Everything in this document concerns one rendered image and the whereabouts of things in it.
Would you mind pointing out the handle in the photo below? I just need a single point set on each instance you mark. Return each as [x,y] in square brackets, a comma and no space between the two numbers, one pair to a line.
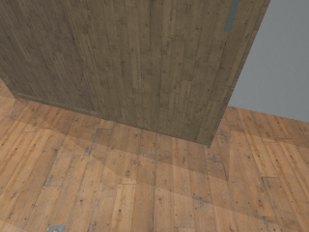
[231,16]

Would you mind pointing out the wardrobe door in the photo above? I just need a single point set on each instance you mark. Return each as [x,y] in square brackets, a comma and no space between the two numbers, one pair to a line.
[162,65]
[39,52]

